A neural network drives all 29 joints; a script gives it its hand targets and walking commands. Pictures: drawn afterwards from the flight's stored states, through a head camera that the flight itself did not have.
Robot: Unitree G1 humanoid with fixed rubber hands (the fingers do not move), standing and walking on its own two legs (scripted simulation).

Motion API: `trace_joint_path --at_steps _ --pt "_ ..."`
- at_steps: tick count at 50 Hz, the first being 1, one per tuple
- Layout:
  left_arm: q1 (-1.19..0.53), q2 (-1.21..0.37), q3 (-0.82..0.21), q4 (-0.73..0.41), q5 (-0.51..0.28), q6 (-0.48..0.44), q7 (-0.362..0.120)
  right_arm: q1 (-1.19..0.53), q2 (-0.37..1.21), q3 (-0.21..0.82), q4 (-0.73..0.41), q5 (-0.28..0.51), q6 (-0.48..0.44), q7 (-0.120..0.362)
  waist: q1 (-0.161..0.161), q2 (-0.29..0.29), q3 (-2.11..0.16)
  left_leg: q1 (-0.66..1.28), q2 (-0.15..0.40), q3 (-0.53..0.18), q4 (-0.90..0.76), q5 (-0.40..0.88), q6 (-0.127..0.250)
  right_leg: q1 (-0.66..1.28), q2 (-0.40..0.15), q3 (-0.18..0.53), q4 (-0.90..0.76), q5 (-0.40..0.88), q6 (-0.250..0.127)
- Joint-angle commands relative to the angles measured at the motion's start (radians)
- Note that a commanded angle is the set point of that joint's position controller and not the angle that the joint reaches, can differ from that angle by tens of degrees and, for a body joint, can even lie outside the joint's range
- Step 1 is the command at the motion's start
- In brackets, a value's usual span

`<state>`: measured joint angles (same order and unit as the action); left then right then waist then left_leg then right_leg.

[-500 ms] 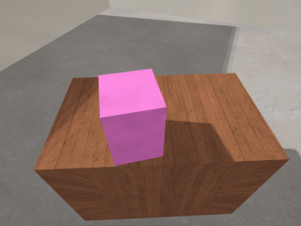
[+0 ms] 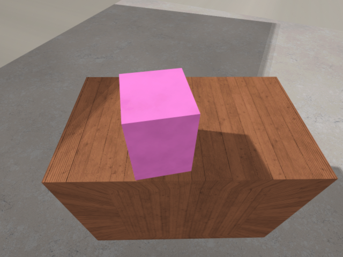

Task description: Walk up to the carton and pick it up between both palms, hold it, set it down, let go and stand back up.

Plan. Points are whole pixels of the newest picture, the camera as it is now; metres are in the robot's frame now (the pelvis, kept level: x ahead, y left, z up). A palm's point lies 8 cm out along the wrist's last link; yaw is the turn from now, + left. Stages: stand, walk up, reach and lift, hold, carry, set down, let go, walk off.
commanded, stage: reach and lift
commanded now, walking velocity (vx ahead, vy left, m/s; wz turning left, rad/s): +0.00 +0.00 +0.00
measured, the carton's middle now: (157, 126) +0.48 +0.04 +0.02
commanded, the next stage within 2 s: none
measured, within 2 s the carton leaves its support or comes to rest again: neither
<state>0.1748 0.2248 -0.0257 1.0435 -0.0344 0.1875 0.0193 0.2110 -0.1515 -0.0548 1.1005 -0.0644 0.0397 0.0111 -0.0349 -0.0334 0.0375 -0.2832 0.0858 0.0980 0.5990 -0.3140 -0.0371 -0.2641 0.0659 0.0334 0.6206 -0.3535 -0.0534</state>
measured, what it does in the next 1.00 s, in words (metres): shifts its weight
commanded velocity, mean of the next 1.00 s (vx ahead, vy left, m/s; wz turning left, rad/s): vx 0.00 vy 0.00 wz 0.00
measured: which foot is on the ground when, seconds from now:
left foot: down 0.00-1.00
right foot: down 0.00-1.00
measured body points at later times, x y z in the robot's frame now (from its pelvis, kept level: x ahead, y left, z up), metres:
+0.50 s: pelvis -0.05 +0.01 -0.02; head +0.01 +0.02 +0.43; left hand +0.08 +0.24 -0.13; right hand +0.09 -0.21 -0.14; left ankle +0.00 +0.15 -0.73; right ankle -0.02 -0.08 -0.73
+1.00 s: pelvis -0.06 +0.01 +0.00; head -0.04 +0.02 +0.45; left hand +0.13 +0.22 -0.09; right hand +0.12 -0.19 -0.08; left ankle +0.00 +0.15 -0.73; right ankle -0.02 -0.08 -0.73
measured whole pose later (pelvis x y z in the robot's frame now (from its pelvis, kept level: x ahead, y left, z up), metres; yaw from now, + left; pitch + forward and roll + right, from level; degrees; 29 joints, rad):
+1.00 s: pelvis -0.06 +0.01 +0.00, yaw +1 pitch -4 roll +2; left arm 0.09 0.14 -0.01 0.48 -0.05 0.30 0.12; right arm 0.19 -0.11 -0.05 0.54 0.02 0.01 0.05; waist 0.01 -0.06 0.10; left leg -0.27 0.03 0.10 0.53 -0.20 -0.01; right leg -0.28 0.02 0.03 0.63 -0.28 -0.03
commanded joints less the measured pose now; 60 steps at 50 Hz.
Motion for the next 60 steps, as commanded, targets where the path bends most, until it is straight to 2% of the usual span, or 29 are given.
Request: trace_joint_path --at_steps 1,2,3,4,5,6,7,10,12,16,19,23,26,29,34,40,43,44,45,46,48,55,60 --pt "-0.535 0.119 0.023 -0.393 -0.026 0.291 -0.014 -0.508 -0.139 -0.075 -0.303 -0.015 0.076 0.056 -0.009 0.007 -0.072 -0.105 -0.039 -0.012 0.107 -0.069 0.000 -0.201 -0.169 0.041 -0.030 0.096 0.027" --pt "-0.474 0.124 0.049 -0.464 0.003 0.359 -0.029 -0.416 -0.132 -0.056 -0.362 0.024 0.109 0.049 0.007 0.030 -0.187 -0.079 -0.039 -0.011 0.152 -0.012 -0.019 -0.156 -0.181 0.066 -0.009 0.267 0.041" --pt "-0.406 0.144 0.086 -0.533 0.046 0.414 -0.050 -0.329 -0.131 -0.034 -0.416 0.072 0.127 0.031 0.006 0.031 -0.292 -0.052 -0.043 -0.009 0.199 0.078 -0.032 -0.093 -0.183 0.065 0.040 0.496 0.058" --pt "-0.353 0.173 0.137 -0.580 0.100 0.458 -0.073 -0.291 -0.143 -0.017 -0.446 0.121 0.134 0.010 0.001 0.023 -0.370 -0.035 -0.052 -0.008 0.244 0.186 -0.042 -0.053 -0.175 0.044 0.102 0.740 0.074" --pt "-0.275 0.193 0.188 -0.609 0.144 0.490 -0.092 -0.241 -0.164 0.006 -0.446 0.169 0.138 -0.006 0.004 0.017 -0.433 -0.006 -0.059 -0.008 0.277 0.300 -0.049 -0.021 -0.154 0.017 0.155 0.933 0.086" --pt "-0.181 0.180 0.219 -0.624 0.178 0.514 -0.109 -0.185 -0.194 0.035 -0.426 0.214 0.139 -0.013 0.000 0.012 -0.468 0.045 -0.061 -0.013 0.280 0.390 -0.056 -0.009 -0.127 -0.014 0.173 1.021 0.090" --pt "-0.104 0.156 0.233 -0.649 0.202 0.532 -0.125 -0.150 -0.221 0.063 -0.411 0.248 0.143 -0.016 -0.007 0.005 -0.479 0.105 -0.062 -0.021 0.264 0.441 -0.058 -0.018 -0.103 -0.042 0.163 1.023 0.091" --pt "0.073 0.057 0.195 -0.781 0.215 0.563 -0.148 -0.067 -0.275 0.110 -0.411 0.303 0.168 -0.013 -0.017 0.017 -0.418 0.290 -0.054 -0.039 0.164 0.445 -0.055 -0.080 -0.052 -0.096 0.046 0.761 0.060" --pt "0.106 0.026 0.148 -0.890 0.195 0.568 -0.128 -0.065 -0.290 0.091 -0.431 0.292 0.167 -0.010 -0.024 0.045 -0.328 0.370 -0.049 -0.042 0.093 0.392 -0.048 -0.171 -0.030 -0.122 -0.028 0.542 0.036" --pt "-0.043 0.037 0.075 -0.944 0.128 0.496 -0.060 -0.154 -0.229 0.018 -0.487 0.192 0.116 0.015 -0.017 0.067 -0.119 0.343 -0.032 -0.024 0.020 0.145 -0.018 -0.382 -0.035 -0.137 -0.114 0.151 0.014" --pt "-0.195 0.072 0.051 -0.939 0.091 0.381 -0.019 -0.214 -0.160 -0.033 -0.563 0.105 0.047 0.045 -0.010 0.073 -0.100 0.228 -0.014 -0.014 0.001 -0.026 0.013 -0.408 -0.066 -0.113 -0.116 0.013 0.014" --pt "-0.288 0.086 0.030 -0.929 0.058 0.251 0.031 -0.221 -0.109 -0.069 -0.591 0.050 -0.036 0.070 -0.011 0.087 -0.219 0.146 0.002 -0.025 -0.015 -0.110 0.039 -0.316 -0.072 -0.092 -0.075 0.035 0.016" --pt "-0.238 0.091 0.027 -0.893 0.038 0.204 0.051 -0.166 -0.097 -0.065 -0.579 0.045 -0.074 0.063 -0.006 0.054 -0.276 0.173 -0.009 -0.019 -0.018 -0.061 0.043 -0.249 -0.079 -0.073 -0.088 0.079 0.020" --pt "-0.145 0.077 0.023 -0.836 0.022 0.200 0.055 -0.103 -0.095 -0.040 -0.575 0.055 -0.085 0.049 0.008 0.020 -0.251 0.241 -0.033 -0.015 -0.043 0.006 0.040 -0.216 -0.090 -0.061 -0.142 0.091 0.024" --pt "-0.066 0.048 0.029 -0.786 0.025 0.232 0.051 -0.057 -0.100 -0.010 -0.614 0.077 -0.055 0.028 0.029 -0.001 -0.121 0.309 -0.061 -0.020 -0.104 0.010 0.029 -0.207 -0.102 -0.035 -0.252 -0.023 0.017" --pt "-0.158 0.070 0.069 -0.790 0.048 0.206 0.051 -0.082 -0.040 0.010 -0.727 0.078 -0.043 0.003 0.047 -0.078 -0.025 0.400 -0.101 -0.012 -0.061 0.034 0.023 -0.350 -0.169 0.049 -0.379 -0.220 0.004" --pt "-0.208 0.066 0.068 -0.804 0.050 0.162 0.060 -0.088 -0.014 0.020 -0.744 0.085 -0.056 -0.001 0.051 -0.071 -0.033 0.433 -0.104 -0.016 -0.044 0.035 0.026 -0.413 -0.187 0.069 -0.391 -0.255 -0.005" --pt "-0.297 0.042 0.085 -0.841 -0.012 0.136 0.076 -0.181 -0.043 -0.006 -0.849 0.083 -0.057 0.004 0.079 0.013 -0.094 0.294 -0.086 -0.003 -0.165 -0.062 0.054 -0.293 -0.127 0.056 -0.313 -0.197 0.048" --pt "-0.267 0.041 0.059 -0.816 -0.014 0.110 0.096 -0.154 -0.033 -0.006 -0.811 0.086 -0.059 0.014 0.061 -0.003 -0.084 0.223 -0.079 0.011 -0.170 -0.107 0.047 -0.224 -0.116 0.029 -0.279 -0.188 0.046" --pt "-0.285 0.032 0.056 -0.802 -0.008 0.087 0.107 -0.163 -0.044 -0.014 -0.780 0.084 -0.062 0.024 0.059 0.035 -0.090 0.217 -0.075 0.010 -0.181 -0.128 0.045 -0.217 -0.107 0.023 -0.267 -0.174 0.037" --pt "-0.301 0.015 0.035 -0.765 -0.009 0.052 0.116 -0.173 -0.060 -0.030 -0.717 0.083 -0.078 0.040 0.047 0.065 -0.108 0.200 -0.060 0.006 -0.193 -0.146 0.039 -0.199 -0.089 0.001 -0.240 -0.127 0.030" --pt "-0.272 -0.026 -0.006 -0.662 -0.034 -0.079 0.123 -0.204 -0.114 -0.044 -0.570 0.097 -0.168 0.066 0.043 0.024 -0.173 0.255 -0.051 -0.018 -0.225 0.004 0.029 -0.130 -0.064 -0.029 -0.251 0.038 0.028" --pt "-0.229 -0.048 -0.010 -0.643 -0.026 -0.143 0.124 -0.214 -0.142 -0.038 -0.542 0.118 -0.221 0.072 0.053 -0.021 -0.189 0.292 -0.057 -0.033 -0.234 0.145 0.027 -0.068 -0.048 -0.033 -0.280 0.162 0.031"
